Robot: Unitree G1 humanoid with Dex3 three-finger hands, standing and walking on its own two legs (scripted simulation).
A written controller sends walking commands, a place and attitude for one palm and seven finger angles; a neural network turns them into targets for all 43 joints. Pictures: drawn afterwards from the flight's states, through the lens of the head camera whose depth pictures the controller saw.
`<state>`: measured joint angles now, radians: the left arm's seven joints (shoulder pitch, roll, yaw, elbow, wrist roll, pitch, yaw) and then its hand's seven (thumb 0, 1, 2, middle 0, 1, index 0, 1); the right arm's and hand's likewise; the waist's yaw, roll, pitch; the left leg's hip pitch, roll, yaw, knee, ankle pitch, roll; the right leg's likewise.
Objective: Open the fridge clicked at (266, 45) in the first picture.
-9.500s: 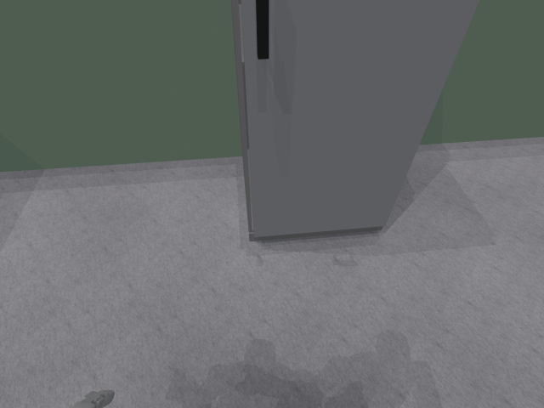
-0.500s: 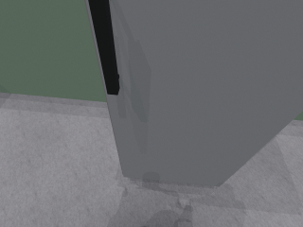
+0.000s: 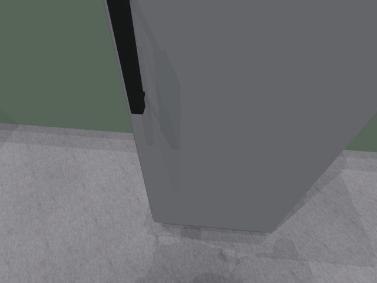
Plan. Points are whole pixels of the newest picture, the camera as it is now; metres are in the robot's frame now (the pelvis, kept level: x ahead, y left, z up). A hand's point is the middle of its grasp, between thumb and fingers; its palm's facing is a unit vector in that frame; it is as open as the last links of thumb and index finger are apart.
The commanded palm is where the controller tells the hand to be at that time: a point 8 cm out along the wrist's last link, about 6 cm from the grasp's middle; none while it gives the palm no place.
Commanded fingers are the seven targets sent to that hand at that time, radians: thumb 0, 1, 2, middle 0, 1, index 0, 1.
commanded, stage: come to a stop and stand still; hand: left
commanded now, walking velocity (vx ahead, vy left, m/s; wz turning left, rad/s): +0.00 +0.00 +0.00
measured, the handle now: (132, 56) +0.46 +0.15 +0.25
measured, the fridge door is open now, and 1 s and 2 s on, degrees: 0 0 0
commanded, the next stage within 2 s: look again from close up in 1.48 s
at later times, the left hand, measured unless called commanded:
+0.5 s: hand out of the picture -0.05 +0.18 -0.17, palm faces +0.06 -0.99 -0.13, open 7.4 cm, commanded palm none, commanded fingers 0.00 0.90 0.90 -0.20 -0.30 -0.20 -0.30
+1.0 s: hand out of the picture -0.02 +0.19 -0.17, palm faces +0.03 -0.99 -0.12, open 7.4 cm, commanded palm none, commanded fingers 0.00 0.90 0.90 -0.20 -0.30 -0.20 -0.30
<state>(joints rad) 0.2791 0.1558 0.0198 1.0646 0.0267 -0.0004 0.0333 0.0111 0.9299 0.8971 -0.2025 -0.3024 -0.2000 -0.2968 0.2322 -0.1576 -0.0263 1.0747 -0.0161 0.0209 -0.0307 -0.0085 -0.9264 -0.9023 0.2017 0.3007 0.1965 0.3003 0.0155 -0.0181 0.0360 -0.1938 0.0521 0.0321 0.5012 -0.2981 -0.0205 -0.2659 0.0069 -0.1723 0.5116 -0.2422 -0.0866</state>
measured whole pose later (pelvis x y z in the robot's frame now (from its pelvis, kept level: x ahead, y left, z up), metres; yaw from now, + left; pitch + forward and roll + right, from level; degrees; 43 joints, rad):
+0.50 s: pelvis -0.02 +0.03 +0.01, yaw -1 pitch -1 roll +0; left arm 0.34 0.11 0.02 1.13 0.02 0.00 0.03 0.00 0.91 0.90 -0.20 -0.30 -0.20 -0.30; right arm 0.40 -0.05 0.01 1.14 -0.02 0.00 -0.03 0.00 -0.91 -0.90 0.20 0.30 0.20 0.30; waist 0.02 -0.03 0.02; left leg -0.19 0.00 0.07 0.43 -0.22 0.01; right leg -0.26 -0.03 -0.14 0.42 -0.15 -0.03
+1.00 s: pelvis +0.01 +0.05 +0.01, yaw -1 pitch +0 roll +0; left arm 0.33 0.10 0.00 1.14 0.02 -0.02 0.03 0.00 0.91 0.90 -0.20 -0.30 -0.20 -0.30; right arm 0.33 -0.08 0.01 1.13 -0.02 -0.02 -0.04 0.01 -0.92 -0.90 0.20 0.30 0.20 0.30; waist 0.02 -0.02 0.03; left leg -0.14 -0.01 0.08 0.41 -0.26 0.03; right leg -0.23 -0.04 -0.12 0.42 -0.18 -0.01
